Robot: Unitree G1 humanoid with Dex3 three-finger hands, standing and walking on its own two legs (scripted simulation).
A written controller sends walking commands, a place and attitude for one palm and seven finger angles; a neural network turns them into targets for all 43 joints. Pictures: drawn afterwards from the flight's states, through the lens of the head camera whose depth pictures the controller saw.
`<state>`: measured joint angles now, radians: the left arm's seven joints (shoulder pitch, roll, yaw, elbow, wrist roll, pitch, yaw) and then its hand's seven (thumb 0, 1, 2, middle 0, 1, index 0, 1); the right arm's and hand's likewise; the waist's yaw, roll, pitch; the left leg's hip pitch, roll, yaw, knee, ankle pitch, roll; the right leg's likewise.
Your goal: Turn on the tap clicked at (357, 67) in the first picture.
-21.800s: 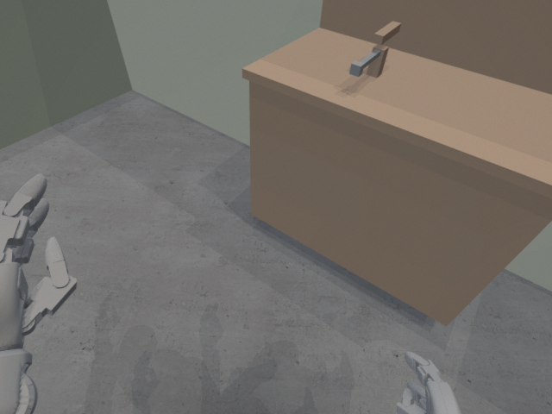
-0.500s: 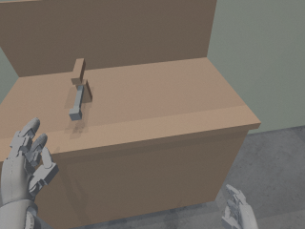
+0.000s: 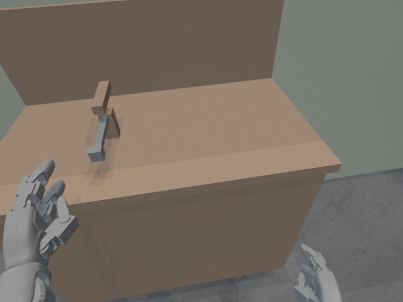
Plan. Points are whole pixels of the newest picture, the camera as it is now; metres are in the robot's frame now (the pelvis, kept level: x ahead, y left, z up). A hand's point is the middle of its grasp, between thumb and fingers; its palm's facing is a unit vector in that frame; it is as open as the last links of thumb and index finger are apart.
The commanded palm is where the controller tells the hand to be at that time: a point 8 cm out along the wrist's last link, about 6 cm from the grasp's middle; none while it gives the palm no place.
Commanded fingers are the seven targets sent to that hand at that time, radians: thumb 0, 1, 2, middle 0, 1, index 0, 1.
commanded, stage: turn the palm inward beside the body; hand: left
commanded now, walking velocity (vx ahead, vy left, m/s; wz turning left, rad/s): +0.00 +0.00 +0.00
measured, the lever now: (96, 153) +0.38 +0.31 +0.11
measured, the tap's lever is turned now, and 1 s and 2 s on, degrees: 0 0 0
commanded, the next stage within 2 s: reach beside the lever's end, fingers flat in 0.10 s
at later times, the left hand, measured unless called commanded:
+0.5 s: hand (76, 208) +0.21 +0.24 +0.15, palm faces +0.50 -0.86 -0.11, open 7.4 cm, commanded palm +0.16 +0.29 +0.15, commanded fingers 0.00 0.90 0.90 -0.20 -0.30 -0.20 -0.30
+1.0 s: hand (74, 191) +0.25 +0.28 +0.13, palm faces +0.51 -0.86 -0.09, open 7.5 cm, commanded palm +0.21 +0.32 +0.14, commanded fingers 0.00 0.90 0.90 -0.18 -0.25 -0.18 -0.25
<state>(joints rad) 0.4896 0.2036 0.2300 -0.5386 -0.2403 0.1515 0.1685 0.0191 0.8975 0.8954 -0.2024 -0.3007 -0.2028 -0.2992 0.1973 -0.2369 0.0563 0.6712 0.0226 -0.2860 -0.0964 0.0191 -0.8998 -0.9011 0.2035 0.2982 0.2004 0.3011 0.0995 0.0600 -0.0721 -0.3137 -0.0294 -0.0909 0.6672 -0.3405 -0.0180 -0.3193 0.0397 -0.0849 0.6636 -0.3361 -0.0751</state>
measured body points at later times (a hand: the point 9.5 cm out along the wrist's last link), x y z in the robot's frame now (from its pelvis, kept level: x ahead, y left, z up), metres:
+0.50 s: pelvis +0.00 -0.01 +0.00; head -0.02 -0.04 +0.45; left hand +0.18 +0.29 +0.16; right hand +0.20 -0.22 -0.08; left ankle +0.01 +0.14 -0.72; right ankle +0.01 -0.07 -0.72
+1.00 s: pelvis +0.01 +0.01 +0.00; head +0.00 -0.01 +0.45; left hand +0.22 +0.32 +0.14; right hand +0.20 -0.22 -0.08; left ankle +0.01 +0.14 -0.72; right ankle +0.01 -0.07 -0.72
